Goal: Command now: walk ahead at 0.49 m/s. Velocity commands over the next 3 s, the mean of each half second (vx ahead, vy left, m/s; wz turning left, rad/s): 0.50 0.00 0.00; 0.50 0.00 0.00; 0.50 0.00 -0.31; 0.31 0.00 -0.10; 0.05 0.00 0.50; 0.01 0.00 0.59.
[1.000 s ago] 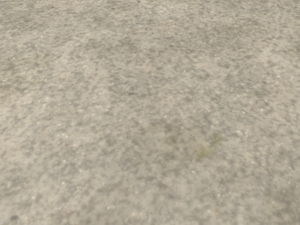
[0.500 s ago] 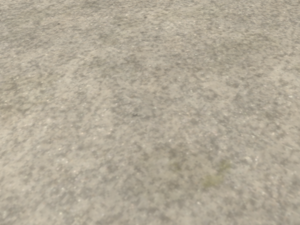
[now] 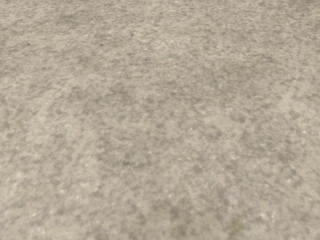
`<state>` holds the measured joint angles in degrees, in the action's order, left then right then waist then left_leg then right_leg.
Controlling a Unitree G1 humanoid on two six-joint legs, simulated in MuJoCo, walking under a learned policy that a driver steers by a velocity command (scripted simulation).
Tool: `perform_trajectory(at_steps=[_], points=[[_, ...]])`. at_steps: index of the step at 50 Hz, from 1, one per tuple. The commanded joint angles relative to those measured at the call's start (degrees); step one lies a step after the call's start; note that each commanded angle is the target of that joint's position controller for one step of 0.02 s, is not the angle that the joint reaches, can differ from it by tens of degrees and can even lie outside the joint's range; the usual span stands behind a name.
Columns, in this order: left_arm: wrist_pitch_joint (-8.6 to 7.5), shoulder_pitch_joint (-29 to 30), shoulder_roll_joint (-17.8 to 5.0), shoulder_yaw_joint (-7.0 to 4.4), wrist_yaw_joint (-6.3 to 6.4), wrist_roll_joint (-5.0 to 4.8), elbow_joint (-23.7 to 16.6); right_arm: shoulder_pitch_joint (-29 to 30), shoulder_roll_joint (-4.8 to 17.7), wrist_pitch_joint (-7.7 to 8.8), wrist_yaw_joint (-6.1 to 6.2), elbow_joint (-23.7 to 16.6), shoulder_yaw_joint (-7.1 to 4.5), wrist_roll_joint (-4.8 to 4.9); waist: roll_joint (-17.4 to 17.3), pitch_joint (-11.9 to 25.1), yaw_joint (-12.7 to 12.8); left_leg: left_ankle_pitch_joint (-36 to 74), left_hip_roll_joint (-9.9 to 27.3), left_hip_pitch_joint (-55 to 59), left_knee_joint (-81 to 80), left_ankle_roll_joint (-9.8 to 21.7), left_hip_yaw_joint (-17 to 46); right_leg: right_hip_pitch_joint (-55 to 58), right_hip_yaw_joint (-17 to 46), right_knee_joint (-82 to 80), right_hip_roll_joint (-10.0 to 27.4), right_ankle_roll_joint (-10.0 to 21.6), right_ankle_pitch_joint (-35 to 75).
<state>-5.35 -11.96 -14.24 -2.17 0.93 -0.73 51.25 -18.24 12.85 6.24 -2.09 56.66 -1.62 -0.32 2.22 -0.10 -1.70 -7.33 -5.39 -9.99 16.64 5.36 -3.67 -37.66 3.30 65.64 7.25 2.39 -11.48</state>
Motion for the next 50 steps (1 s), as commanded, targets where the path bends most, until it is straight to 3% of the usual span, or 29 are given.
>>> perform_trajectory(at_steps=[1, 6, 9, 11, 13, 14, 15, 16, 17, 18, 19, 20, 22, 24, 27, 33, 38, 41, 42, 43, 44, 45, 46, 47, 48, 49, 50], points=[[0.26, -1.9, -2.6, -0.8, 0.43, 0.72, -2.5, 2.1, 7.4, 1.0, 1.13, -3.0, -1.15, 0.04, -4.4, -3.2, 2.6, 4.7, 16.0, -5.8, -11.7, 9.7, 11.9, -1.7, 0.1, -7.8, 2.4, -1.6, 8.9], [-0.44, 9.2, -1.6, -0.31, -0.55, 0.03, -5.5, -3.7, 9.3, 0.11, 2.09, -1.7, -1.5, 1.12, -4.5, -3.3, -1.4, 5.0, 15.4, 0.8, -10.7, 7.0, 9.2, 0.2, -2.5, -26.9, -0.6, -2.2, 17.9], [-0.7, 13.8, -1.9, -0.08, -1.62, -0.47, -7.3, -6.5, 9.5, -0.62, 2.15, -0.4, -1.66, 1.47, -5.0, -4.6, -3.0, 4.0, 17.6, 6.6, -8.3, 6.7, 9.8, -0.4, -2.6, -32.1, -1.5, -1.7, 15.2], [-1.16, 15.0, -2.7, -0.18, -2.4, -0.56, -8.4, -7.1, 9.8, -1.21, 2.3, 0.0, -1.91, 1.47, -5.3, -4.8, -2.6, 4.8, 19.4, 10.2, -5.8, 6.1, 10.6, 0.0, -2.6, -34.6, -2.1, -0.4, 11.0], [-1.66, 11.8, -4.2, -0.79, -2.83, -0.54, -8.1, -5.8, 10.7, -1.82, 2.41, -0.1, -2.26, 1.5, -6.5, -3.0, -0.1, 11.7, 20.1, 11.7, -1.6, 5.0, 10.8, 6.0, -3.8, -36.9, -3.7, 1.3, 6.8], [-1.82, 6.3, -5.9, -1.75, -2.75, -0.43, -6.6, -4.4, 10.7, -2.11, 2.42, -0.5, -2.17, 1.36, -6.6, 0.1, 3.1, 21.3, 18.3, 11.1, 4.9, 3.9, 9.0, 13.9, -5.4, -38.2, -5.6, 2.6, 6.0], [-1.94, -4.3, -9.1, -3.37, -2.38, -0.37, -3.5, -3.8, 8.9, -2.26, 2.37, -1.1, -1.5, 0.75, -5.2, 6.8, 7.5, 25.6, 14.7, 6.4, 17.5, 2.2, 6.1, 28.3, -4.4, -37.6, -5.1, 4.7, 7.1], [-1.83, -14.4, -15.1, -4.83, -2.03, 0.76, -1.7, -7.2, 4.5, -1.56, 2.14, -2.6, 0.05, 0.1, 4.3, 16.7, 8.7, 10.4, 8.3, -12.6, 39.9, -1.4, 1.7, 51.1, 14.5, -37.5, 8.9, 11.5, 5.4], [-1.49, -17.3, -15.1, -4.68, -2.49, 0.71, -0.7, -10.9, 0.5, -0.08, 1.75, -2.1, 1.35, 0.61, 15.2, 22.2, 7.5, -24.4, 1.2, -28.2, 53.2, -2.9, 6.4, 61.6, 36.7, -46.2, 16.3, 16.5, -3.0], [-1.61, -14.6, -9.9, -3.2, -2.46, 0.4, -1.1, -6.3, 7.6, 0.97, 1.52, -2.6, -0.43, 2.22, 9.6, 16.7, 7.9, -23.1, 4.9, -34.1, 59.3, -1.6, 11.2, 57.3, 34.2, -48.0, 14.5, 13.8, -5.9], [-1.56, -8.5, -8.0, -2.43, -2.38, 0.13, -2.5, -1.4, 9.6, 1.44, 1.52, -4.2, -0.99, 2.83, 6.3, 9.7, 6.3, -17.2, 8.1, -35.5, 58.7, -0.8, 9.3, 48.7, 25.5, -49.0, 12.9, 11.7, -1.2], [-1.45, -3.7, -6.4, -1.85, -2.56, 0.41, -3.5, 1.0, 9.2, 1.35, 1.9, -4.6, -1.15, 2.16, 1.6, 6.3, 4.6, -12.0, 10.6, -32.7, 56.1, -1.0, 8.2, 40.7, 19.3, -50.8, 10.6, 10.7, 4.4], [-1.57, -0.9, -3.9, -1.15, -3.06, 1.1, -3.3, 0.2, 6.8, -0.09, 2.14, -4.4, -1.48, 1.33, 2.1, 3.2, 1.3, -6.9, 13.4, -26.6, 50.8, -1.5, 8.0, 31.6, 11.6, -54.7, 6.6, 9.6, 9.0], [-1.84, -2.6, -4.4, -1.33, -3.05, 0.99, -1.8, -1.1, 4.9, -1.32, 2.29, -4.0, -1.45, 1.3, 2.1, 1.9, 0.3, -5.0, 13.5, -25.5, 48.6, -2.3, 7.1, 28.9, 7.6, -56.7, 5.2, 10.3, 13.9], [-1.67, -5.7, -6.3, -1.85, -2.13, 1.04, -0.1, 4.6, 5.3, -1.81, 2.53, -6.2, -1.85, 0.7, 0.8, -0.5, 0.9, 1.4, 13.9, -31.2, 41.3, -3.8, 6.8, 30.1, 4.7, -58.0, 5.2, 10.8, 18.9], [-0.79, -10.6, -7.3, -1.86, -0.82, 0.34, 2.1, 16.8, 3.7, -1.18, 1.69, -9.7, -1.38, 0.93, 1.0, -3.2, 4.3, 13.9, 11.7, -30.3, 22.1, -4.2, 4.4, 32.7, 0.4, -59.7, 3.7, 8.8, 15.0], [0.33, -14.2, -7.8, -2.31, -0.38, -0.14, 4.6, 23.6, 4.1, -0.48, 0.18, -12.6, -1.05, 1.51, 1.2, -5.6, 5.7, 10.0, 10.6, -32.1, 15.2, -2.6, 4.4, 41.4, 0.8, -56.5, 7.2, 8.4, 15.6], [1.05, -12.5, -8.9, -2.86, -0.05, -0.26, 4.7, 20.9, 5.8, 0.11, -0.54, -12.6, -1.69, 1.55, 2.5, -3.4, 3.1, 4.0, 8.5, -24.9, 13.0, -0.4, 2.7, 43.8, 0.4, -51.3, 8.1, 7.1, 26.1], [1.31, -11.2, -9.4, -2.97, -0.03, -0.19, 4.4, 16.5, 7.3, 0.21, -0.43, -11.5, -2.48, 1.46, 3.3, -0.4, 0.5, 3.1, 6.4, -17.6, 12.5, 0.5, 1.0, 43.2, -0.6, -46.3, 7.2, 6.3, 35.7], [1.63, -10.3, -8.4, -2.57, -0.07, 0.07, 4.1, 7.2, 9.6, 0.17, -0.09, -8.5, -3.9, 1.4, 2.5, 4.9, -3.9, 3.9, 4.7, -5.1, 12.0, 2.1, -0.2, 40.1, -2.8, -35.7, 4.1, 4.8, 41.1], [1.6, -10.5, -6.8, -1.7, -0.12, 0.87, 2.8, -3.8, 13.9, 0.06, 0.49, -6.0, -5.22, 0.79, -2.6, 13.1, -7.4, 5.0, 13.6, 13.4, 13.4, 5.6, 10.0, 27.9, -5.1, -18.3, 0.6, 2.8, 28.0], [0.26, -17.9, 1.5, 0.64, -0.96, 0.82, 2.6, -8.6, 18.1, -0.25, 0.41, -4.6, -6.1, 0.33, -18.1, 21.2, -3.8, -5.6, 27.2, 33.7, 7.2, 15.2, 38.0, 4.2, -4.3, 3.2, -10.5, -1.1, -10.1], [-1.29, -15.3, -3.2, -0.33, -1.23, -0.48, 3.4, -7.7, 12.8, -0.25, 0.37, -4.8, -4.55, 0.81, -15.0, 21.8, -5.3, -10.5, 27.4, 33.4, 1.2, 14.4, 45.6, -2.6, 4.2, 11.4, -9.4, -0.2, -20.6], [-2.19, -9.7, -7.1, -1.38, -1.36, -1.87, 1.4, -2.3, 10.4, -0.08, 0.53, -5.7, -3.79, 1.06, -12.2, 12.8, -4.4, -8.5, 25.7, 25.7, 0.4, 11.4, 36.9, -6.7, 3.5, 12.8, -6.2, 0.9, -16.8], [-2.4, -6.0, -7.5, -1.46, -0.95, -1.86, 0.4, 2.9, 8.7, -0.03, 0.57, -7.0, -3.18, 0.86, -6.8, 8.2, -2.5, -3.2, 23.7, 16.6, -0.8, 9.7, 29.3, -4.8, 1.8, 10.2, -2.9, 1.1, -11.1], [-2.06, -4.1, -7.0, -1.87, -0.5, -0.9, 0.1, 6.0, 7.0, 0.11, 0.31, -7.3, -2.69, 0.36, -4.4, 4.5, -0.7, 1.6, 21.5, 8.6, -2.7, 8.7, 24.1, -2.1, 1.0, 6.4, -1.0, 0.9, -7.6], [-1.24, -5.4, -6.1, -2.18, -0.3, -0.43, 0.2, 7.1, 5.6, 0.34, 0.15, -7.1, -2.19, -0.22, -5.7, 3.7, 1.4, 3.7, 19.7, 4.0, -4.4, 7.9, 20.5, 1.8, 1.4, 3.8, 0.7, 1.0, -5.4]])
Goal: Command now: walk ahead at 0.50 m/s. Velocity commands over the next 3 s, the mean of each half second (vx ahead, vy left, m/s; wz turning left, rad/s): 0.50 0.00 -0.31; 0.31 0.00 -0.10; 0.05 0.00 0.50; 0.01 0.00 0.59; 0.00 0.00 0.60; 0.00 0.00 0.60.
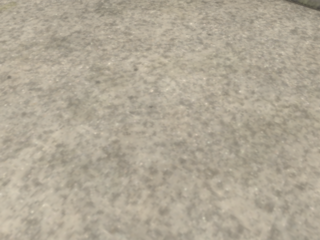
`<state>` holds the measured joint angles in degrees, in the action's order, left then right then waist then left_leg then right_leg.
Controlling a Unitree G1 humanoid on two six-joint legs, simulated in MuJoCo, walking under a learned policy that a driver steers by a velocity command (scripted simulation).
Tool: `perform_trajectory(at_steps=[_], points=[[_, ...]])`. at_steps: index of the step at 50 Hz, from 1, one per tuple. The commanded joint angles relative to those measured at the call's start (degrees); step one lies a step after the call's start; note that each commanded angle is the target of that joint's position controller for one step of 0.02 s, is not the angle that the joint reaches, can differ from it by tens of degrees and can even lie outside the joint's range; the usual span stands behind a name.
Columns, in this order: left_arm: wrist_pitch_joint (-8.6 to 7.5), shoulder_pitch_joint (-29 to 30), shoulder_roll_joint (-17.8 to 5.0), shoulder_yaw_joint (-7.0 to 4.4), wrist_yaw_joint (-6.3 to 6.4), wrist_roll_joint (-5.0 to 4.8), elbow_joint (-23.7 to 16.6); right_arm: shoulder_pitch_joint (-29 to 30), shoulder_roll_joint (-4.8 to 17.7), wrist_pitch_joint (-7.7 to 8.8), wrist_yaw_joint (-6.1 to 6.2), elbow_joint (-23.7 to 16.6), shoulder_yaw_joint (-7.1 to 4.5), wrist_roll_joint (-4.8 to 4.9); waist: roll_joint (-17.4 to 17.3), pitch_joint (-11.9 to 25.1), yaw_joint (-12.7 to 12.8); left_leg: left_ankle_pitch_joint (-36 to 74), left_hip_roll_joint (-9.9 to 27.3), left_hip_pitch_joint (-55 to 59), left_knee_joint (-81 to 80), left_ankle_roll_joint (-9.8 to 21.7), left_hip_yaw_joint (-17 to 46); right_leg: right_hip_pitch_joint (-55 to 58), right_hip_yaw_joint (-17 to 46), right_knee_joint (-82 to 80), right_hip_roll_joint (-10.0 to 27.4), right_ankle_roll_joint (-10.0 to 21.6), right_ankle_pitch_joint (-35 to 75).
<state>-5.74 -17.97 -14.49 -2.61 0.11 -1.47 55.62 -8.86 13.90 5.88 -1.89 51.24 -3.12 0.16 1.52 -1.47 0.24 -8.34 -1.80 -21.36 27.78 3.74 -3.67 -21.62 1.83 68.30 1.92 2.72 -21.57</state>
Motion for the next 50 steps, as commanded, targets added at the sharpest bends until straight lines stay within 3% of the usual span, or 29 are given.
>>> perform_trajectory(at_steps=[1, 3, 5, 11, 17, 19, 20, 21, 22, 23, 24, 25, 26, 27, 28, 29, 30, 31, 33, 35, 37, 39, 42, 44, 46, 47, 48, 49, 50], points=[[-0.02, -0.6, -4.4, -1.66, 0.58, 0.39, -3.8, -2.5, 4.1, 0.78, -0.23, -1.2, -0.63, -0.77, -5.8, 4.6, 0.3, 5.3, 15.2, 12.9, -17.2, 9.6, 18.7, -12.1, 2.7, -0.6, 6.4, 0.5, 5.8], [1.14, -1.2, -2.9, -1.62, 0.72, 0.32, -3.7, -4.1, 5.5, 1.05, 0.12, 0.0, -1.0, -0.61, -5.5, 2.9, 1.2, 7.6, 14.8, 10.5, -19.6, 10.3, 14.8, -12.4, 2.1, -3.7, 7.0, -0.2, 7.6], [1.77, 2.4, -3.2, -1.84, 0.8, 0.39, -4.8, -5.7, 7.1, 1.15, 0.95, 0.9, -1.48, -0.87, -4.6, 1.1, 0.6, 9.0, 15.1, 11.2, -21.1, 10.1, 12.0, -16.7, 2.5, -8.0, 7.4, -1.0, 12.8], [1.51, 11.6, -2.4, -1.79, -0.31, 0.24, -7.7, -8.5, 7.6, 0.78, 2.36, 2.4, -1.33, -0.8, -4.5, -1.1, -2.2, 11.2, 13.6, 15.3, -22.3, 6.3, 2.5, -19.3, 2.3, -23.9, 4.6, -0.8, 28.0], [1.5, 20.3, -1.1, -0.79, -2.41, 0.26, -12.5, -12.8, 8.4, -0.75, 2.81, 4.6, -1.64, -0.19, -3.6, -4.3, -5.2, 16.5, 17.2, 26.9, -18.6, 5.3, -2.0, -23.1, -1.6, -32.1, 3.2, 0.6, 23.8], [1.49, 20.7, -1.7, -0.94, -3.27, 0.18, -14.1, -11.9, 9.5, -1.58, 3.07, 4.3, -1.99, 0.15, -4.6, -3.9, -4.2, 25.9, 18.2, 29.2, -14.5, 4.4, -3.5, -21.1, -4.1, -33.2, 2.0, 2.0, 18.2], [1.53, 19.4, -2.5, -1.33, -3.59, 0.2, -14.5, -10.7, 10.4, -1.93, 3.31, 3.7, -2.23, 0.25, -5.8, -2.4, -2.9, 35.9, 18.2, 29.4, -11.0, 3.7, -4.6, -17.3, -6.1, -33.3, 0.3, 2.9, 15.2], [1.67, 16.5, -3.7, -2.01, -3.74, 0.26, -14.4, -9.9, 11.3, -2.32, 3.62, 3.2, -2.5, 0.32, -7.2, 0.2, -1.0, 46.4, 18.1, 29.3, -5.8, 3.0, -5.5, -11.9, -8.0, -32.9, -1.9, 4.0, 12.6], [1.77, 9.6, -5.8, -3.24, -3.76, 0.16, -13.0, -8.8, 11.7, -2.82, 3.9, 2.7, -2.62, 0.32, -7.5, 4.0, 2.9, 52.8, 17.0, 27.6, 3.6, 1.9, -6.9, -2.7, -9.3, -34.3, -4.4, 5.5, 12.5], [1.92, 0.1, -9.6, -5.23, -3.11, 0.09, -10.8, -8.2, 11.4, -2.87, 4.06, 1.9, -2.37, 0.4, -5.6, 9.0, 7.5, 47.7, 14.5, 19.9, 17.0, -0.1, -7.8, 12.5, -6.6, -37.7, -5.1, 8.0, 15.8], [2.46, -7.4, -15.6, -6.98, -1.69, 0.29, -9.6, -9.4, 8.2, -1.93, 3.83, -0.3, -1.29, -0.8, 4.8, 15.3, 8.3, 20.5, 9.3, 1.0, 37.6, -2.9, -8.4, 31.3, 14.3, -39.0, 7.6, 13.6, 15.3], [1.84, -5.5, -17.0, -6.47, -1.94, 0.43, -10.9, -12.2, 2.5, 0.62, 2.6, -2.2, 0.75, -0.71, 13.2, 22.0, 3.6, -24.0, -2.4, -18.1, 53.4, -4.7, 2.6, 44.6, 45.9, -49.2, 19.0, 23.7, 11.1], [1.63, -6.0, -12.1, -5.15, -1.9, 0.9, -10.9, -6.2, 7.7, 2.78, 1.62, -3.4, -0.58, 1.21, 7.2, 20.2, 6.5, -21.6, 1.7, -24.2, 55.6, -2.9, 10.5, 44.0, 41.0, -50.7, 16.7, 20.2, 10.5], [1.37, -3.1, -9.0, -4.4, -1.73, 0.8, -11.3, -2.7, 8.5, 3.69, 1.32, -4.6, -0.69, 2.3, 4.5, 13.3, 5.7, -16.8, 4.3, -25.5, 52.4, -1.6, 9.3, 36.7, 31.0, -50.5, 14.2, 17.5, 14.1], [1.23, 1.2, -7.8, -3.93, -1.87, 0.66, -12.4, -1.9, 7.9, 3.8, 1.72, -4.3, -0.8, 1.43, -1.7, 8.9, 2.7, -13.0, 6.8, -22.5, 46.6, -1.6, 8.8, 27.3, 24.5, -51.4, 11.6, 15.5, 18.6], [1.15, 4.4, -6.0, -3.33, -1.84, 0.83, -13.4, -1.8, 8.6, 3.15, 2.16, -4.1, -1.55, 0.32, -2.3, 6.4, 0.8, -11.1, 8.3, -18.6, 41.7, -2.1, 8.4, 20.3, 20.4, -52.6, 9.7, 14.3, 23.1], [1.19, 5.6, -5.5, -2.97, -1.66, 1.21, -14.2, -2.8, 8.4, 2.19, 2.14, -4.4, -1.8, 0.02, -1.4, 5.5, -0.9, -10.0, 9.0, -15.3, 39.6, -2.7, 8.6, 15.8, 19.0, -54.1, 8.6, 14.2, 24.7], [1.12, 5.6, -6.2, -3.15, -1.45, 1.1, -14.4, -3.3, 7.7, 1.41, 2.22, -4.8, -1.87, -0.33, -0.8, 5.1, -1.6, -9.4, 9.0, -13.9, 37.1, -3.6, 8.2, 13.1, 18.4, -55.1, 8.1, 14.6, 26.1], [0.83, 5.3, -7.4, -3.2, -0.71, 1.55, -14.3, -3.9, 6.4, 0.2, 2.54, -4.6, -1.69, -0.7, -0.1, 3.7, -2.3, -6.0, 8.6, -13.1, 32.3, -5.6, 6.1, 9.5, 12.0, -55.2, 7.5, 14.4, 40.6], [0.97, 4.2, -7.3, -2.99, 0.03, 1.69, -13.2, -1.6, 4.9, -0.08, 2.64, -5.0, -1.13, -1.03, 1.0, 3.0, -1.6, 1.1, 7.7, -11.7, 23.4, -6.3, 4.4, 7.7, 5.7, -54.3, 5.1, 12.0, 50.2], [1.29, 2.6, -6.8, -2.64, 0.42, 1.65, -12.2, 1.4, 3.6, 0.11, 2.22, -5.4, -0.46, -0.74, 2.4, 3.7, 0.3, 10.9, 6.3, -8.3, 14.2, -5.3, 3.1, 7.9, 1.7, -53.7, 3.0, 9.1, 50.3], [1.38, 1.1, -7.1, -2.42, 0.7, 1.87, -11.1, 3.9, 4.1, 0.28, 1.62, -5.8, -0.31, -0.14, 2.7, 4.6, 2.0, 18.4, 5.1, -6.1, 8.8, -4.3, 3.1, 10.2, 1.1, -53.5, 3.9, 7.8, 47.1], [1.49, 2.8, -7.3, -2.22, 0.8, 2.42, -10.0, 5.1, 5.7, 0.09, 0.85, -6.5, -0.54, 0.0, 3.0, 4.1, 2.0, 16.0, 4.6, -6.5, 5.7, -2.7, 4.5, 15.0, 1.7, -51.5, 6.9, 7.5, 44.5], [2.12, 4.5, -8.2, -2.59, 1.17, 2.09, -9.7, 5.1, 7.7, 0.16, 0.17, -7.6, -1.11, -0.19, 3.3, 3.5, 1.1, 8.5, 3.8, -8.5, 5.1, -1.2, 4.5, 18.9, 2.3, -47.2, 8.7, 7.3, 47.0], [3.23, 6.5, -8.6, -2.78, 2.1, 1.28, -10.2, -0.9, 9.6, 0.37, -0.42, -6.6, -2.06, -0.63, 2.6, 5.5, -2.2, 7.8, 1.6, -3.2, 0.1, 0.6, 2.7, 20.6, 1.3, -37.8, 7.4, 5.3, 51.8], [3.5, 5.3, -8.6, -2.72, 2.51, 1.63, -10.9, -5.3, 12.6, 0.43, -0.31, -6.0, -3.14, -0.93, -1.1, 9.0, -3.4, 24.4, 3.7, 5.1, -1.3, 2.9, 6.5, 17.9, -0.9, -27.6, 3.4, 2.4, 47.0], [3.18, 2.3, -6.9, -2.13, 2.42, 3.05, -12.6, -8.0, 16.4, 0.05, 0.09, -6.9, -3.92, -1.45, -11.0, 14.7, -1.6, 46.0, 13.6, 19.4, 0.7, 9.7, 20.2, 4.8, -3.6, -9.5, -3.7, -1.6, 22.3], [3.04, -0.8, -3.8, -0.96, 1.74, 2.97, -12.9, -8.8, 14.4, -0.98, 0.53, -7.4, -3.19, -1.76, -19.6, 20.9, -1.1, 48.2, 23.4, 31.0, -3.0, 20.1, 37.7, -10.5, -0.4, 5.4, -11.0, -4.3, -16.8], [3.13, -0.5, -7.2, -1.47, 0.99, 1.79, -12.3, -7.0, 11.7, -1.65, 0.65, -8.8, -2.53, -0.93, -12.0, 21.9, -1.9, 33.0, 22.0, 28.2, -5.2, 18.5, 38.0, -13.0, 5.9, 10.1, -6.9, -3.6, -15.2]])
Over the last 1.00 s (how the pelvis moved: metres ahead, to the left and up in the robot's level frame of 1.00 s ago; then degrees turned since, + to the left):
0.55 -0.01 -0.01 1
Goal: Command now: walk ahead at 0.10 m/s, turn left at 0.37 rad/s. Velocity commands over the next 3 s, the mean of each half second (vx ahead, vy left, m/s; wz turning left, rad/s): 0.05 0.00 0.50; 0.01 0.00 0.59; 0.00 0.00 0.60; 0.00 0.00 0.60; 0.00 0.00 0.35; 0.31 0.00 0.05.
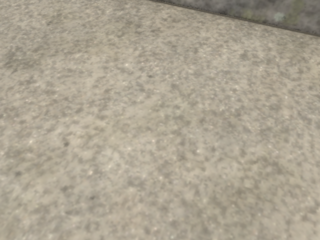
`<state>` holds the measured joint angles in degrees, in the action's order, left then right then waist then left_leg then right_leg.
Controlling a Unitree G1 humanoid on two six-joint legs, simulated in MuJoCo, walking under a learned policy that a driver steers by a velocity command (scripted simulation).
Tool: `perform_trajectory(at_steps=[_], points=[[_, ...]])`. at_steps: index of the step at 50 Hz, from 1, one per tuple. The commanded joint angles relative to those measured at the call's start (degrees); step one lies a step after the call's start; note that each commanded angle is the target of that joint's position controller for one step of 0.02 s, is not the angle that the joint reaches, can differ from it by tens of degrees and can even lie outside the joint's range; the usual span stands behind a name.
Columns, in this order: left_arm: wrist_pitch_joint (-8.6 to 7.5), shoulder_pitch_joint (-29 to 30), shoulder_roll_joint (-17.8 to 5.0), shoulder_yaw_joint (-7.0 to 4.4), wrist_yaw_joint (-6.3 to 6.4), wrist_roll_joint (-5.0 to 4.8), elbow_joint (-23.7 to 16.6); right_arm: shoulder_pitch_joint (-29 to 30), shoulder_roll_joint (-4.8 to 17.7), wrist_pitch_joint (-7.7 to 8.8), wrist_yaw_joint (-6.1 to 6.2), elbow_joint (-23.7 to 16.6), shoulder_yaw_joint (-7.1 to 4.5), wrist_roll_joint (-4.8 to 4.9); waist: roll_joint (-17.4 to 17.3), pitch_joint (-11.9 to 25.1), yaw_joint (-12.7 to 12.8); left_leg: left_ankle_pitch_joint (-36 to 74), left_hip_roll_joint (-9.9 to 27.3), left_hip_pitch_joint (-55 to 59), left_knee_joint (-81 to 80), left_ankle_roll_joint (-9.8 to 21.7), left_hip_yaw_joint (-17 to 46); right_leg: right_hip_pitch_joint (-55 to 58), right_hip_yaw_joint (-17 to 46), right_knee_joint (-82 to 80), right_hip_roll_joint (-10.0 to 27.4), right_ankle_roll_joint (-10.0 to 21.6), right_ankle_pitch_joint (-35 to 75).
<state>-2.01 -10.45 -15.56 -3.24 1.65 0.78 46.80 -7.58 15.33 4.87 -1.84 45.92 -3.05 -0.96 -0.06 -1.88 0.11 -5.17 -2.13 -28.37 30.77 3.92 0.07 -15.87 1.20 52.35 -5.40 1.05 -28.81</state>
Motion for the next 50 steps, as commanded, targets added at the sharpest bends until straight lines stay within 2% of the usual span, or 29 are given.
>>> perform_trajectory(at_steps=[1, 2, 3, 4, 7, 10, 14, 17, 18, 19, 20, 21, 22, 23, 24, 27, 30, 33, 36, 39, 40, 41, 42, 43, 44, 45, 46, 48, 50], points=[[0.14, -4.1, -6.7, -1.09, -0.52, -1.46, -4.3, -4.4, 8.9, -1.41, 1.0, -5.2, -2.36, 0.71, -5.8, 16.9, -1.7, 18.0, 19.6, 29.4, -9.2, 15.5, 29.5, -21.0, 5.9, 26.8, 2.3, -2.1, -4.2], [1.06, -2.1, -6.5, -1.3, -0.12, -1.14, -4.3, -2.1, 7.9, -2.23, 1.28, -5.8, -1.97, 1.25, -0.6, 11.5, -1.0, 9.7, 17.2, 21.3, -11.6, 12.9, 25.5, -21.0, 5.0, 22.7, 4.2, -2.4, -1.4], [1.89, -0.6, -7.1, -1.72, 0.55, -0.41, -5.0, -1.0, 7.8, -2.83, 1.72, -6.5, -1.87, 1.34, -0.4, 9.1, -0.4, 2.5, 15.6, 15.5, -13.4, 11.3, 24.2, -19.1, 4.8, 17.8, 5.6, -2.4, 1.2], [2.4, -0.4, -6.2, -1.61, 0.81, -0.27, -5.6, -0.2, 8.4, -3.54, 1.96, -6.8, -2.07, 0.91, -2.6, 7.4, 0.6, -2.0, 12.7, 11.0, -14.8, 10.0, 22.4, -16.1, 3.7, 12.5, 5.4, -2.6, 3.0], [2.18, -1.8, -4.1, -1.15, 1.41, -0.47, -5.3, -1.2, 9.8, -4.45, 2.88, -7.9, -2.98, 0.36, -7.4, 9.0, 0.5, -1.6, 9.9, 10.0, -15.0, 9.4, 20.5, -12.0, 2.5, 2.0, 3.7, -3.9, 5.5], [1.94, -0.7, -4.4, -1.14, 1.58, -0.55, -5.6, -1.2, 10.6, -4.95, 3.61, -9.0, -3.59, 1.17, -7.6, 10.7, -0.5, -6.7, 9.7, 10.7, -14.6, 8.6, 22.3, -10.0, 3.5, -4.5, 3.5, -4.6, 9.2], [1.11, 0.3, -5.0, -1.44, 1.07, -1.02, -6.2, -1.5, 10.4, -6.05, 3.89, -10.0, -3.82, 1.28, -9.2, 9.6, -1.3, -11.3, 9.4, 11.6, -14.3, 7.4, 26.3, -8.0, 4.0, -11.8, 2.9, -4.1, 9.7], [0.05, -3.2, -5.2, -1.89, 0.19, -1.44, -5.3, -0.5, 10.0, -7.02, 4.15, -10.9, -3.83, 1.91, -9.6, 8.7, 1.0, -11.1, 7.4, 10.4, -11.9, 5.3, 27.3, -0.7, 2.5, -24.9, 2.5, -2.1, 14.9], [-0.09, -5.1, -6.8, -2.52, 0.07, -1.16, -4.9, -1.4, 9.1, -7.26, 4.27, -11.1, -3.58, 2.15, -8.3, 8.7, 1.5, -13.6, 5.1, 7.4, -9.4, 3.3, 25.8, 4.7, 3.8, -29.7, 5.6, -0.7, 17.1], [0.1, -6.6, -10.8, -3.43, 0.34, 0.18, -5.3, -2.7, 6.3, -7.33, 4.15, -11.5, -2.85, 1.99, 0.5, 9.3, 0.8, -22.1, 0.5, -0.1, 1.8, 0.2, 19.8, 10.6, 13.7, -33.5, 17.5, 3.5, 15.9], [0.56, -3.9, -14.3, -4.23, 0.18, 2.35, -5.8, -1.1, 6.5, -6.51, 3.77, -14.0, -3.22, 2.37, 18.2, 5.5, -0.8, -28.4, -7.6, -9.7, 15.2, -2.5, 7.6, 6.7, 27.8, -37.9, 26.9, 11.6, 24.6], [0.19, -0.2, -11.1, -3.44, 0.34, 2.83, -8.1, -2.7, 10.9, -5.84, 3.42, -12.7, -4.56, 1.08, 13.4, 5.4, -1.3, -27.2, -3.4, -9.5, 27.5, -4.4, 9.9, 4.7, 27.2, -37.0, 28.6, 13.7, 29.0], [0.08, 3.1, -8.3, -2.75, 0.69, 1.89, -9.3, -4.9, 11.9, -6.12, 3.19, -10.9, -5.21, 1.49, 8.8, 5.6, -2.7, -23.7, -3.1, -8.9, 32.5, -5.1, 9.3, 4.5, 20.7, -35.0, 25.4, 11.3, 31.4], [0.11, 4.6, -7.0, -2.36, 0.81, 0.82, -9.9, -6.7, 10.6, -6.9, 3.44, -9.3, -5.05, 1.55, 6.4, 5.4, -3.1, -21.0, -2.7, -8.9, 36.0, -6.3, 8.2, 5.1, 15.4, -33.8, 21.8, 9.0, 32.2], [0.2, 4.7, -6.5, -2.11, 0.93, -0.04, -10.0, -7.2, 9.4, -7.5, 3.55, -9.1, -4.75, 1.38, 6.1, 4.7, -2.5, -18.8, -2.2, -10.3, 39.8, -7.3, 7.8, 6.0, 12.7, -33.2, 20.9, 8.6, 33.4], [1.06, 1.8, -6.9, -2.0, 1.4, 0.22, -9.8, -3.2, 6.8, -7.95, 3.17, -11.5, -3.65, 2.35, 8.0, 3.3, 0.0, -15.1, -0.4, -11.8, 37.7, -9.3, 3.9, 8.3, 6.4, -33.7, 18.8, 9.6, 35.5], [1.86, -1.7, -8.9, -2.85, 1.8, 0.21, -9.1, 0.9, 5.7, -7.74, 2.59, -14.3, -2.92, 2.28, 9.8, 4.7, 2.8, -15.5, 2.2, -11.3, 28.8, -10.5, 2.5, 14.1, 5.7, -33.1, 21.0, 11.1, 37.3], [2.17, -0.6, -11.1, -3.78, 1.28, -0.2, -9.5, 1.3, 5.1, -7.67, 1.65, -15.6, -2.4, 2.09, 10.8, 5.8, 3.0, -17.2, 3.6, -3.7, 20.4, -9.5, -0.5, 12.0, 2.9, -32.7, 22.5, 11.4, 38.9], [2.03, 0.0, -11.9, -4.24, 0.42, -1.04, -9.4, 0.6, 6.3, -8.1, 1.02, -16.1, -2.95, 2.24, 11.6, 6.0, 2.7, -16.8, 2.9, 2.1, 12.9, -7.5, -3.2, 10.7, 1.4, -31.5, 23.6, 10.9, 39.2], [1.77, 1.5, -11.6, -4.33, 0.07, -2.69, -8.9, -3.6, 6.1, -8.34, 0.47, -15.0, -3.6, 2.29, 10.6, 6.4, -0.4, -7.1, 1.1, 11.3, -3.0, -3.3, -5.3, 8.6, -1.5, -25.5, 22.8, 7.1, 36.7], [1.54, -1.4, -9.6, -3.86, -0.15, -2.49, -7.5, -6.1, 7.7, -8.25, 0.94, -14.2, -4.34, 2.13, 6.8, 7.4, -1.0, 0.4, 0.6, 19.2, -8.5, -1.4, -3.2, 3.9, -4.7, -20.0, 20.7, 3.4, 31.6], [1.42, -2.2, -6.4, -2.91, -0.45, -0.13, -8.5, -8.5, 13.8, -7.93, 1.83, -14.7, -5.99, 2.1, -7.0, 9.0, -0.5, 19.9, 12.1, 30.9, -9.3, 2.8, 12.9, -10.0, -10.1, -4.6, 15.1, -2.3, 13.1], [1.18, 1.3, -4.4, -1.86, -0.34, 1.69, -12.0, -8.0, 18.1, -7.13, 1.93, -16.1, -6.26, 0.51, -18.9, 9.7, -0.6, 36.2, 24.7, 32.9, -7.1, 14.8, 29.1, -24.9, -6.7, 8.8, 7.5, -5.8, -11.3], [1.04, 5.4, -7.9, -2.84, -0.02, 0.55, -12.3, -9.4, 15.1, -5.89, 1.36, -15.7, -5.63, -0.63, -12.0, 13.1, -4.9, 28.5, 24.5, 30.1, -9.5, 18.1, 28.4, -25.1, 0.8, 16.6, 7.5, -5.6, -10.6], [1.29, 6.1, -9.0, -3.27, 0.17, -0.73, -12.0, -6.7, 13.7, -5.12, 1.38, -15.2, -4.86, -0.44, -9.5, 9.6, -3.0, 22.0, 20.6, 27.0, -10.1, 14.7, 23.1, -25.3, 2.1, 18.0, 8.4, -4.7, -5.6], [1.62, 4.9, -8.8, -3.52, 0.68, -0.59, -10.9, -3.1, 12.2, -5.01, 1.84, -15.3, -4.53, 0.7, -6.6, 7.7, -1.2, 16.5, 17.0, 24.5, -10.1, 11.1, 19.6, -25.2, 2.6, 16.1, 8.9, -4.6, -0.4], [2.03, 4.1, -9.2, -3.74, 1.09, -0.12, -10.4, -0.8, 10.7, -5.26, 2.18, -15.6, -3.85, 1.76, -6.9, 6.7, -0.2, 15.4, 15.3, 22.2, -10.3, 9.5, 17.9, -24.2, 2.7, 14.4, 9.0, -4.9, 2.9], [1.98, 2.2, -8.4, -3.71, 0.87, 0.16, -10.0, 0.4, 10.6, -5.69, 2.73, -15.9, -3.48, 1.34, -7.6, 7.5, 1.1, 16.3, 13.1, 18.7, -10.6, 9.3, 16.5, -20.0, 1.9, 14.6, 7.2, -5.6, 7.5], [1.75, 1.9, -7.2, -3.29, 0.66, -0.26, -9.9, -0.3, 10.6, -5.75, 3.14, -15.6, -3.48, 1.08, -7.4, 8.1, 0.9, 14.4, 12.4, 19.2, -10.5, 9.4, 16.8, -19.3, 2.0, 9.8, 6.4, -5.9, 9.4]])
Over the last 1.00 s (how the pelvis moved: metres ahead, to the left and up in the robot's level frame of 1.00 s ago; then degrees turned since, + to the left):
0.51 -0.10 -0.01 -13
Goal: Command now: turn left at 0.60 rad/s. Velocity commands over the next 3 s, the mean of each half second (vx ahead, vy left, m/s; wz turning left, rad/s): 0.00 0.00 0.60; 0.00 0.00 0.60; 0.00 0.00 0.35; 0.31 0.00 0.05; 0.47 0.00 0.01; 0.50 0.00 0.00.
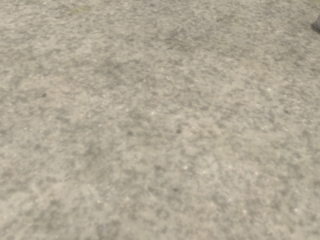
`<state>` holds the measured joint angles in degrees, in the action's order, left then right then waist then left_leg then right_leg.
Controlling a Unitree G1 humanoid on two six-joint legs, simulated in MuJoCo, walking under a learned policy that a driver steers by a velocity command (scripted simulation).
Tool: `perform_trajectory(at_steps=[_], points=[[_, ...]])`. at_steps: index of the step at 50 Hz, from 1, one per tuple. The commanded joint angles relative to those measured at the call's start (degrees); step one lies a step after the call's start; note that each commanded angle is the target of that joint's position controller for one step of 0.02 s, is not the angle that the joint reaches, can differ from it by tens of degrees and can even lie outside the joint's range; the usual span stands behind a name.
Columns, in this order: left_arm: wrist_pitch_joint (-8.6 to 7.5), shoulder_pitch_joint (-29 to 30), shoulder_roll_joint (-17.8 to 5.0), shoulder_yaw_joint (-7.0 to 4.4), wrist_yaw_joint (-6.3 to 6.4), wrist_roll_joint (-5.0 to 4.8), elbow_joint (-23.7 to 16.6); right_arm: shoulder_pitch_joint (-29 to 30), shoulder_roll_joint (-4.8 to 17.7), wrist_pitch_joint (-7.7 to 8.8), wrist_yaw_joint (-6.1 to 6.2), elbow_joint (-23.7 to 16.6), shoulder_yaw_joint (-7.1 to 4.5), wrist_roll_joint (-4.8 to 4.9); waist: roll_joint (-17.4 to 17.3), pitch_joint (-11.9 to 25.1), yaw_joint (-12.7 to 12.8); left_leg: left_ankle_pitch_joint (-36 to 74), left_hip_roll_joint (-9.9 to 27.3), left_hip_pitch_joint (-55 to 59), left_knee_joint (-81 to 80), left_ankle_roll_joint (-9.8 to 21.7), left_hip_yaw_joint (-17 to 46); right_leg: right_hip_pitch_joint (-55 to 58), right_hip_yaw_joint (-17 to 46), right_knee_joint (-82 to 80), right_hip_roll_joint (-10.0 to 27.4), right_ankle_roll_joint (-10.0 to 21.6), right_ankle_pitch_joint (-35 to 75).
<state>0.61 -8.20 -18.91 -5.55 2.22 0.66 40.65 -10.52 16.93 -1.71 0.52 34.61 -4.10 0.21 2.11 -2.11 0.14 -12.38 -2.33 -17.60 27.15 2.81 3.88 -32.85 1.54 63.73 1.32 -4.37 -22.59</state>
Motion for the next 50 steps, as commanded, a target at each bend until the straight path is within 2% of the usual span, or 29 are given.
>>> perform_trajectory(at_steps=[1, 5, 9, 11, 12, 13, 14, 15, 16, 17, 18, 19, 20, 21, 24, 27, 31, 33, 34, 35, 36, 37, 38, 39, 40, 42, 44, 47, 50], points=[[-0.95, 0.5, -3.3, -0.71, 0.06, -0.21, -4.0, 2.1, 9.3, 0.79, 0.97, -4.0, -2.52, 0.05, -9.7, 8.2, 0.4, 20.3, 12.4, 9.0, -6.7, 10.5, 13.8, -2.2, 1.9, -4.9, -0.6, -0.6, 3.5], [-1.39, 2.8, -2.7, -0.16, -0.51, -0.35, -4.9, 1.7, 10.7, 0.32, 1.23, -3.9, -3.03, 0.2, -10.8, 7.5, -0.9, 12.4, 12.1, 7.5, -6.0, 10.6, 18.0, 1.9, 2.9, -15.6, -1.9, -0.5, 3.1], [-2.19, 2.6, -3.4, -0.4, -1.34, -0.96, -5.4, 2.3, 11.0, -0.12, 0.62, -4.0, -3.11, 0.46, -11.7, 7.3, -1.2, 13.4, 11.7, 6.4, -4.5, 10.4, 23.5, 7.3, 3.3, -23.2, -3.5, 0.6, 1.0], [-2.7, 1.2, -3.4, -0.54, -1.81, -1.15, -5.3, 3.2, 10.8, -0.38, 0.54, -4.1, -3.04, 0.91, -11.9, 7.7, -0.4, 15.9, 10.8, 7.1, -2.9, 9.5, 25.7, 10.8, 3.2, -29.8, -4.0, 1.5, 2.6], [-2.96, -0.6, -3.3, -0.69, -2.01, -1.12, -4.9, 4.2, 10.5, -0.59, 0.69, -4.3, -2.93, 1.34, -11.6, 7.9, 1.1, 15.7, 9.4, 6.4, -1.4, 8.2, 25.7, 14.6, 2.7, -36.4, -4.0, 2.2, 7.1], [-3.11, -2.3, -4.1, -1.07, -2.0, -0.81, -4.3, 4.4, 9.7, -0.71, 0.96, -4.5, -2.68, 1.65, -10.6, 8.3, 1.9, 11.8, 7.4, 3.7, 0.5, 5.9, 24.6, 20.3, 3.0, -42.2, -2.1, 3.2, 14.0], [-2.91, -3.9, -7.6, -1.88, -1.62, 0.14, -4.6, 2.3, 7.0, -0.64, 1.05, -4.7, -1.92, 1.1, -3.2, 10.3, 0.9, -1.1, 3.6, -2.6, 8.6, 2.5, 20.0, 27.9, 10.8, -43.6, 7.9, 6.9, 19.3], [-2.21, -2.2, -11.8, -2.61, -1.54, 1.58, -4.5, 0.6, 6.1, -0.17, 1.02, -5.8, -1.84, 1.33, 13.7, 6.9, -2.0, -21.2, -6.3, -15.1, 19.2, -1.3, 7.3, 28.8, 24.4, -45.9, 18.6, 16.0, 31.0], [-2.47, -1.8, -8.7, -1.98, -1.48, 1.9, -5.6, -0.2, 11.3, 0.37, 1.03, -4.8, -3.47, 0.26, 11.7, 7.1, -0.7, -25.4, -2.8, -16.8, 33.8, -4.3, 5.8, 26.1, 28.0, -46.3, 23.8, 21.8, 32.8], [-2.5, 0.8, -5.7, -0.99, -1.09, 1.42, -6.4, -1.2, 13.2, 0.2, 0.79, -3.5, -4.43, 0.78, 7.5, 6.1, -1.6, -21.4, -1.2, -16.8, 39.8, -5.3, 5.6, 24.5, 22.2, -45.5, 20.9, 20.4, 31.1], [-2.3, 3.2, -4.3, -0.58, -0.81, 0.76, -6.8, -2.2, 12.1, -0.44, 0.9, -1.9, -4.51, 1.02, 5.2, 4.8, -2.4, -17.8, -0.6, -16.9, 42.2, -6.4, 4.7, 23.7, 16.2, -44.9, 16.5, 17.3, 27.8], [-2.15, 4.1, -3.7, -0.33, -0.52, -0.02, -7.0, -2.4, 10.7, -1.04, 1.01, -1.4, -4.25, 0.94, 4.9, 4.0, -2.0, -14.4, -0.4, -18.4, 44.3, -7.3, 4.1, 24.2, 12.7, -44.6, 14.4, 15.9, 26.7], [-1.91, 3.8, -3.6, -0.07, -0.22, -0.21, -7.0, -2.1, 8.9, -1.42, 0.84, -1.5, -3.77, 1.14, 5.0, 3.5, -1.5, -12.6, -0.1, -18.7, 44.9, -8.0, 3.0, 24.1, 9.8, -44.6, 13.3, 15.7, 28.7], [-1.6, 2.9, -3.8, -0.07, 0.0, 0.04, -6.8, -1.1, 7.7, -1.53, 0.67, -2.1, -3.36, 1.38, 5.4, 3.3, -0.8, -11.1, 0.2, -18.5, 43.1, -8.5, 1.2, 24.3, 7.2, -45.0, 12.2, 15.8, 29.4], [-0.73, -0.4, -5.3, -0.64, 0.5, 0.43, -5.9, 3.0, 5.8, -1.37, 0.32, -4.2, -2.43, 1.41, 7.5, 4.9, 2.0, -10.6, 2.3, -19.0, 34.3, -9.4, -1.2, 30.0, 5.3, -44.9, 13.6, 17.1, 30.2], [-0.28, 0.2, -7.6, -1.49, 0.08, -0.02, -5.7, 3.8, 4.7, -1.27, -0.49, -5.3, -1.64, 0.88, 8.3, 6.2, 2.5, -11.6, 4.1, -12.6, 25.0, -8.5, -3.6, 28.9, 2.8, -44.5, 15.2, 17.3, 30.8], [-0.4, 0.6, -9.0, -2.01, -0.84, -1.41, -5.1, 1.7, 6.0, -1.72, -1.33, -5.4, -2.2, 1.12, 9.1, 6.4, 1.6, -9.1, 3.4, -5.3, 13.9, -6.0, -6.8, 27.3, 0.9, -42.4, 16.8, 16.1, 30.7], [-0.51, 1.5, -8.6, -1.91, -0.95, -2.6, -4.6, -2.0, 5.8, -1.85, -1.62, -4.2, -2.67, 1.11, 7.9, 6.6, -1.1, -0.7, 1.8, 2.2, 2.0, -3.0, -8.7, 24.8, -1.8, -37.6, 15.8, 12.8, 27.6], [-0.71, -1.5, -6.5, -1.38, -1.16, -2.45, -3.2, -4.6, 7.4, -1.77, -1.17, -3.3, -3.41, 0.96, 4.0, 7.2, -1.6, 5.7, 1.2, 9.5, -3.4, -1.1, -6.7, 20.1, -4.9, -31.9, 13.7, 9.1, 22.2], [-0.77, -2.7, -3.1, -0.37, -1.46, -0.16, -3.9, -6.7, 13.4, -1.39, -0.3, -3.9, -5.03, 1.0, -10.7, 7.7, -0.9, 24.0, 12.6, 19.6, -6.2, 3.3, 10.2, 6.6, -10.7, -16.2, 7.7, 3.2, 3.7], [-0.92, 2.5, -1.8, 0.48, -0.94, 1.21, -7.8, -5.9, 17.8, -0.29, -0.34, -5.4, -5.36, -0.85, -21.2, 7.8, -1.7, 33.7, 24.8, 18.7, -6.0, 15.9, 27.5, -6.8, -6.3, -3.2, -0.2, 0.1, -16.9], [-0.9, 5.6, -4.9, -0.44, -0.48, 0.22, -7.9, -6.6, 14.4, 1.05, -0.86, -5.2, -4.52, -1.85, -13.9, 10.2, -4.9, 28.3, 24.1, 16.8, -7.5, 18.3, 25.9, -7.0, 0.6, 4.4, 0.5, 0.4, -16.4], [-0.71, 5.5, -5.8, -0.8, -0.38, -0.65, -7.5, -4.3, 12.7, 1.8, -0.77, -4.4, -3.64, -1.54, -12.0, 7.8, -3.0, 23.4, 20.8, 14.4, -7.6, 15.1, 20.7, -6.9, 2.0, 5.6, 1.4, 1.3, -11.5], [-0.56, 4.1, -5.9, -1.13, -0.02, -0.44, -6.2, -1.3, 11.3, 1.9, -0.38, -4.4, -3.35, -0.4, -9.0, 6.5, -1.4, 18.4, 17.3, 13.0, -7.5, 11.7, 17.2, -6.8, 2.4, 3.9, 2.1, 1.5, -6.5], [-0.34, 3.5, -6.4, -1.36, 0.27, -0.04, -5.8, 1.1, 9.9, 1.64, -0.01, -4.6, -2.7, 0.62, -9.4, 5.6, -0.5, 18.4, 15.6, 11.7, -7.4, 10.1, 15.6, -6.3, 2.5, 2.3, 2.2, 1.2, -2.9], [-0.45, 1.7, -5.5, -1.28, -0.07, 0.03, -5.1, 2.2, 9.4, 1.21, 0.65, -4.9, -2.13, 0.2, -10.2, 7.0, 0.6, 21.9, 13.5, 9.4, -7.3, 9.9, 13.9, -2.5, 1.7, 3.4, 0.4, 0.2, 1.8], [-0.54, 1.3, -4.4, -0.88, -0.26, -0.32, -4.8, 1.6, 9.5, 1.13, 0.99, -4.6, -2.1, -0.05, -9.6, 7.7, 0.4, 21.7, 12.7, 10.2, -7.0, 10.1, 13.8, -1.9, 1.7, -0.2, -0.4, -0.4, 3.6], [-0.65, 3.5, -3.3, -0.3, -0.31, -0.37, -5.6, 0.5, 10.3, 0.82, 1.36, -4.0, -2.39, 0.22, -9.9, 7.1, -0.7, 17.6, 12.3, 11.4, -6.4, 10.2, 16.3, -1.4, 2.5, -9.0, -1.2, -0.9, 3.8], [-1.0, 4.6, -3.2, -0.13, -0.69, -0.56, -6.0, 0.8, 11.1, 0.43, 1.3, -4.1, -2.69, 0.17, -10.6, 6.5, -1.4, 13.0, 12.1, 9.6, -5.9, 10.4, 19.7, 1.9, 3.3, -15.5, -2.1, -0.7, 2.6]])
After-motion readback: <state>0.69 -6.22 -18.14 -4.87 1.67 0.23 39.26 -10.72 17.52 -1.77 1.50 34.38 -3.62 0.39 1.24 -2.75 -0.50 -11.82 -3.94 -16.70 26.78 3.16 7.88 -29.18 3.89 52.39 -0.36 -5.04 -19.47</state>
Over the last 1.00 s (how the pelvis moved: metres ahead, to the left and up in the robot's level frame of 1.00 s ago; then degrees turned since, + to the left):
0.04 0.00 0.02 35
